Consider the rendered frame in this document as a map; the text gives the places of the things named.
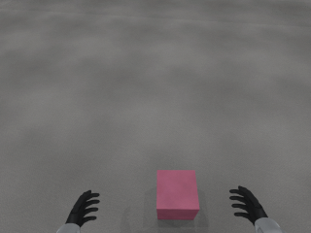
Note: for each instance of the carton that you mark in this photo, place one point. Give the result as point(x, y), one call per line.
point(176, 195)

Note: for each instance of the robot right hand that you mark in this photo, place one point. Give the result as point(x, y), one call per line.
point(253, 208)

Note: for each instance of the robot left hand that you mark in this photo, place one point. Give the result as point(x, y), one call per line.
point(79, 209)

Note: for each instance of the right robot forearm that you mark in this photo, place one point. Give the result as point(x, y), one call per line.
point(267, 225)

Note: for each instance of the left robot forearm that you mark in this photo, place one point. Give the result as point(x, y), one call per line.
point(69, 228)

